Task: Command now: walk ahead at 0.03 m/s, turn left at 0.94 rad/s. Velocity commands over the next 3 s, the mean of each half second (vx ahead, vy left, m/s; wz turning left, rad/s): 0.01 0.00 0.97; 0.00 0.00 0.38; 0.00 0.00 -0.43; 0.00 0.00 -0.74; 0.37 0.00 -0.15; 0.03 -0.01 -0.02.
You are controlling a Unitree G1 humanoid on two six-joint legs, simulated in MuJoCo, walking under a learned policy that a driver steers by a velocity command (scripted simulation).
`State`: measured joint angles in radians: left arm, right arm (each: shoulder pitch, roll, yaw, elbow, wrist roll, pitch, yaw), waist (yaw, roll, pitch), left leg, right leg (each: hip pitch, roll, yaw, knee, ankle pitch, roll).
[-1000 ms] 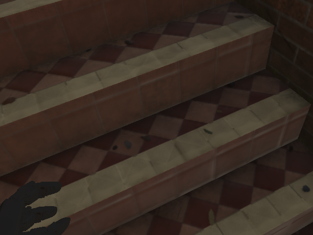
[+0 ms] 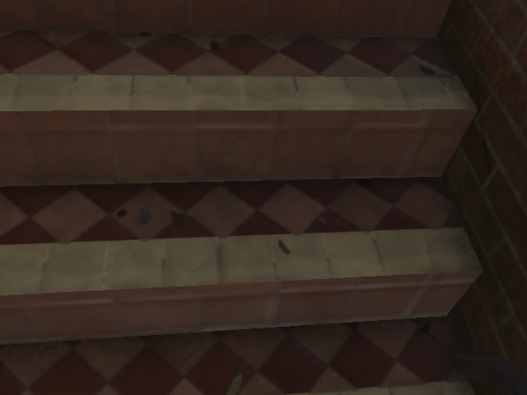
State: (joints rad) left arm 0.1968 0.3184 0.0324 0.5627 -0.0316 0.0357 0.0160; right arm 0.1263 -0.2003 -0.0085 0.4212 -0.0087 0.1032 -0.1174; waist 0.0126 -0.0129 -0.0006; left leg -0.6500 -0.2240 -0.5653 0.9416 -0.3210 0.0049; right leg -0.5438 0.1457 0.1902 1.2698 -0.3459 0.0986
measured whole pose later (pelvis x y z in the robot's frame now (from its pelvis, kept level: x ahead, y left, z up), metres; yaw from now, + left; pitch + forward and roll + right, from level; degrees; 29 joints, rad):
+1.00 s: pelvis -0.08 -0.07 -0.15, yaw +35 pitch +4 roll -1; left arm 0.12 0.21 0.03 0.67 0.01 0.03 0.04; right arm 0.19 -0.21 -0.02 0.69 -0.02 0.02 -0.02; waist 0.00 -0.04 0.01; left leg -0.42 -0.06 -0.03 0.59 -0.24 0.07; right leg -0.66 -0.03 0.04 1.85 -0.36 0.09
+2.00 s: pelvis -0.10 -0.18 -0.14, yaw -1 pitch +2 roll +2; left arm 0.06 0.17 0.02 0.55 0.04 0.07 0.09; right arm 0.22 -0.20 -0.01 0.66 -0.02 0.09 -0.05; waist 0.00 0.04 -0.02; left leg -0.46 -0.01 -0.03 1.01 -0.40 -0.10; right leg -0.39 0.05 0.21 0.58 -0.23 0.01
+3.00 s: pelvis -0.14 -0.21 -0.14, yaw -3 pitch -1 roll +1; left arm 0.22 0.20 0.05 0.87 0.01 0.06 0.05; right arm 0.25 -0.20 -0.01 0.81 -0.03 0.10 -0.02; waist 0.03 -0.01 0.05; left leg -0.23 0.06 -0.06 0.52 -0.26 -0.09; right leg -0.36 -0.08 -0.04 0.56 -0.20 0.03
